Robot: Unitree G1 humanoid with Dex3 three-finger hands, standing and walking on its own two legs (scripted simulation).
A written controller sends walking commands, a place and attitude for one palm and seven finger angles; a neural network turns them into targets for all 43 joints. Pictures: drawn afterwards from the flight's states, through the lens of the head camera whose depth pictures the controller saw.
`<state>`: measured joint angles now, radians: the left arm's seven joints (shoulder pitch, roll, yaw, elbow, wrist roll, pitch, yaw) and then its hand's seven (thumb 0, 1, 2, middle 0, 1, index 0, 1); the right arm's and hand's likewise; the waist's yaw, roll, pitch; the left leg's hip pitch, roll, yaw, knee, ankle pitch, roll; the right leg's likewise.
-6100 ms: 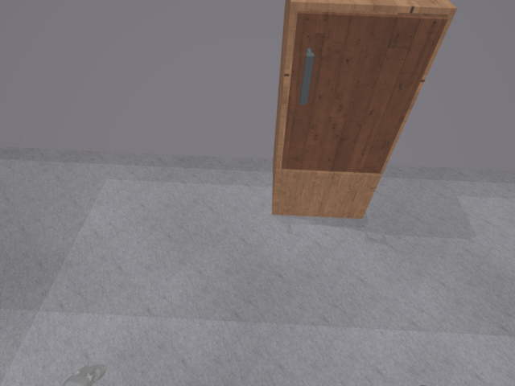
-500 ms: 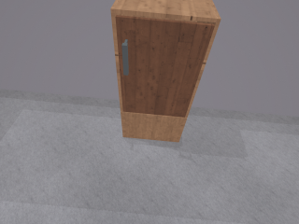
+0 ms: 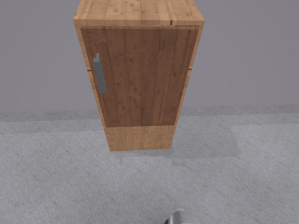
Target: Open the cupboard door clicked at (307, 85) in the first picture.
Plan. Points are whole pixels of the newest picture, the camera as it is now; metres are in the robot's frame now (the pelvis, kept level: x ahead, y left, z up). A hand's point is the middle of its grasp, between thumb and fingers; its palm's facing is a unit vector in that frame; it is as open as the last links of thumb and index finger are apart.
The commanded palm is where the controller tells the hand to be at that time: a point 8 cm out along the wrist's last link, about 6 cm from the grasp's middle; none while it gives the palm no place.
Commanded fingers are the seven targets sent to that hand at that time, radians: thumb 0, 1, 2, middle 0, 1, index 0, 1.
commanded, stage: take the last steps up to it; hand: left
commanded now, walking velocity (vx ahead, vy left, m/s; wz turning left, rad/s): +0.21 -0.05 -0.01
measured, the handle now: (100, 73) +0.65 +0.20 +0.00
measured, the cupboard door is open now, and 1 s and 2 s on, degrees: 0 0 0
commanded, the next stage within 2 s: come to a stop and stand still in 0.12 s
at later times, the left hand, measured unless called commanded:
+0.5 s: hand (94, 222) +0.16 +0.17 -0.19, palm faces +0.07 -0.98 -0.18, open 7.3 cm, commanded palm none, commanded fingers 0.00 0.90 0.90 -0.20 -0.30 -0.20 -0.30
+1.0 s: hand out of the picture +0.12 +0.10 -0.15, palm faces +0.00 -0.97 -0.25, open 7.4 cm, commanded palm none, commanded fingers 0.00 0.90 0.90 -0.20 -0.30 -0.20 -0.30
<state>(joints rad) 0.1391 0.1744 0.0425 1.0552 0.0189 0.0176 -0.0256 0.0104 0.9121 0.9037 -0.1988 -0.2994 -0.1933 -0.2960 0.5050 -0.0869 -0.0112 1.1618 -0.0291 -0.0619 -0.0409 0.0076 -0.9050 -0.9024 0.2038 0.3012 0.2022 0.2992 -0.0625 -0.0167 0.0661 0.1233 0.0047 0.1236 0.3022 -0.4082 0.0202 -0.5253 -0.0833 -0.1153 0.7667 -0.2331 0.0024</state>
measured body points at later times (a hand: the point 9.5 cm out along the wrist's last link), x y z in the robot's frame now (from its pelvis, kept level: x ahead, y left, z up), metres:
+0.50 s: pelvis +0.14 -0.01 +0.00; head +0.16 +0.01 +0.44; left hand +0.16 +0.22 -0.17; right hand +0.22 -0.24 -0.15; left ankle +0.20 +0.11 -0.73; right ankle +0.13 -0.12 -0.72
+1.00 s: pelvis +0.07 -0.08 +0.01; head +0.09 -0.11 +0.45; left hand +0.12 +0.16 -0.13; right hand +0.10 -0.32 -0.16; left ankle +0.06 +0.07 -0.68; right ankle +0.08 -0.16 -0.73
